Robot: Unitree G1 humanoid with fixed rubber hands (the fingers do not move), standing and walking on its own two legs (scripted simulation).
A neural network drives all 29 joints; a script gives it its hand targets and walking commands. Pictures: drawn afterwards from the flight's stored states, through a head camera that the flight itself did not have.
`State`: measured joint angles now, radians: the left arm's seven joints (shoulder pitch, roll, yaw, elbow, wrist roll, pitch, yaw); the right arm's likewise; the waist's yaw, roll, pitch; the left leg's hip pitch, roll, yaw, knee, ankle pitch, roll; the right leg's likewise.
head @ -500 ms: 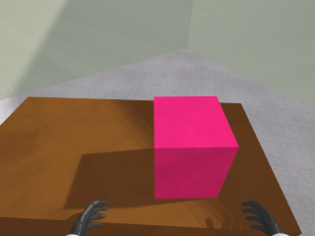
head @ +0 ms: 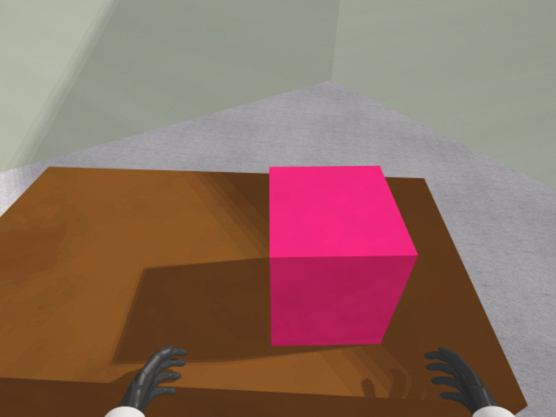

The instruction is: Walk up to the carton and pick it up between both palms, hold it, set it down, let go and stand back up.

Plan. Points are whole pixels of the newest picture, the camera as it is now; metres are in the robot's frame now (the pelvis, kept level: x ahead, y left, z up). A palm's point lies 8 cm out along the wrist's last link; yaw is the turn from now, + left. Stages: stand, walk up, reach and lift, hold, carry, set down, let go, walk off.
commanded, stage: stand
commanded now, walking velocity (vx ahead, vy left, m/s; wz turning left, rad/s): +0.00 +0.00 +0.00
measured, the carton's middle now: (325, 256) +0.42 -0.08 +0.00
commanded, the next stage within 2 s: none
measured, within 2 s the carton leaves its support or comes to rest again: neither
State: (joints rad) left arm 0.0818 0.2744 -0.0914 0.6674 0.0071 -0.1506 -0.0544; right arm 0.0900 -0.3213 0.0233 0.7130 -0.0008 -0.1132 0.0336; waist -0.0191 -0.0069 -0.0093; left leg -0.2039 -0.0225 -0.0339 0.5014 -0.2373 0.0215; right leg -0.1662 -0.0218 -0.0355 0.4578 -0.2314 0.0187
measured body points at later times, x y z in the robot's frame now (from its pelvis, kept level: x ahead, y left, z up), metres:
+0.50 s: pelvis +0.00 -0.01 +0.00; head -0.02 +0.00 +0.45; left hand +0.22 +0.22 -0.05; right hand +0.20 -0.27 -0.05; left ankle +0.02 +0.10 -0.74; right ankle +0.01 -0.13 -0.74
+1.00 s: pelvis +0.00 -0.01 +0.00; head -0.02 -0.01 +0.45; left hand +0.22 +0.22 -0.05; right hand +0.20 -0.27 -0.05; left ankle +0.02 +0.11 -0.74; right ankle +0.01 -0.13 -0.74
